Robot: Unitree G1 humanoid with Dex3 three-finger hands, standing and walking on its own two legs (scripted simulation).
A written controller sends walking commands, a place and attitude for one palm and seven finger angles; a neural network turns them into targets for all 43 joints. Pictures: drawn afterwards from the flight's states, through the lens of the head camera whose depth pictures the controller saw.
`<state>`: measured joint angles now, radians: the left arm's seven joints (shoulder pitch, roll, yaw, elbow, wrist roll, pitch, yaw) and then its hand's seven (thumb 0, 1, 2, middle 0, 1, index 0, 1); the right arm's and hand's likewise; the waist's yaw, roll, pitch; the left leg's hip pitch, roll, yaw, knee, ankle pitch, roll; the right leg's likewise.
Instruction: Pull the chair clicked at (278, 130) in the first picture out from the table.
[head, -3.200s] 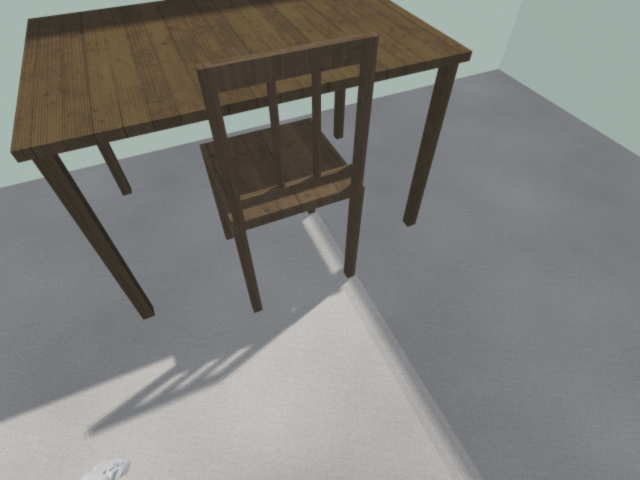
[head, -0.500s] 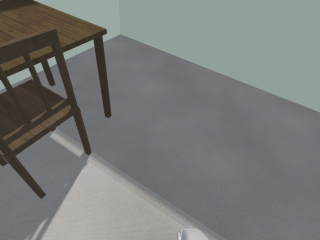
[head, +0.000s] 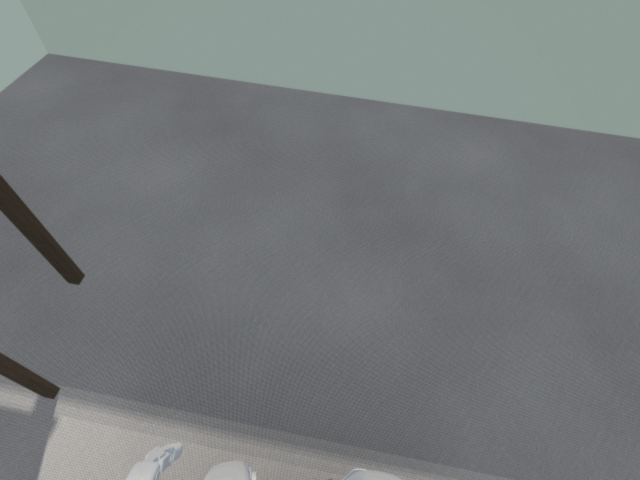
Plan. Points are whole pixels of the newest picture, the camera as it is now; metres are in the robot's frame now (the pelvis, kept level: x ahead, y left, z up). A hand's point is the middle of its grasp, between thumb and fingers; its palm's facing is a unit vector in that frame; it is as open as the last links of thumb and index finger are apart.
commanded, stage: walk to a spot facing it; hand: left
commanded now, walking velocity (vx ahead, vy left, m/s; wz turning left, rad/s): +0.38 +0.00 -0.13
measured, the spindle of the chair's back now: out of the picture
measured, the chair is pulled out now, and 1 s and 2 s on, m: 0.00 0.00 0.00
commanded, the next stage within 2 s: turn to face it in 0.66 s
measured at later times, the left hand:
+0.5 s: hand out of the picture +0.14 +0.22 -0.17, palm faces +0.02 -0.99 -0.14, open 7.4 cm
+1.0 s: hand (253, 241) +0.55 +0.13 -0.15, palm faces -0.28 -0.94 -0.21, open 7.4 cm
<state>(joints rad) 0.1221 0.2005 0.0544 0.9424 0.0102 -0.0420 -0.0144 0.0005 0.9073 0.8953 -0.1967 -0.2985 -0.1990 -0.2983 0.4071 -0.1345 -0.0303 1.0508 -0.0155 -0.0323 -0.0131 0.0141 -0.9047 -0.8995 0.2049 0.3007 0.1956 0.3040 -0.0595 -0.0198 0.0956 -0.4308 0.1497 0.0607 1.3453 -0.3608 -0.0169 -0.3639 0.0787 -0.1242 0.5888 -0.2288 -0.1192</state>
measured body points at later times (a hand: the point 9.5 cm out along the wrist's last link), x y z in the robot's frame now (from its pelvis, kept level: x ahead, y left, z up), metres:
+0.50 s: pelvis +0.23 +0.06 +0.01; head +0.24 +0.08 +0.46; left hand +0.14 +0.28 -0.15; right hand +0.34 -0.17 -0.12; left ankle +0.28 +0.13 -0.72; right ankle +0.11 -0.05 -0.64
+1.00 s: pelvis +0.37 +0.00 +0.00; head +0.40 -0.03 +0.45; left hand +0.56 +0.18 -0.13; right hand +0.22 -0.17 -0.16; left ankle +0.29 +0.13 -0.68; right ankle +0.42 -0.11 -0.72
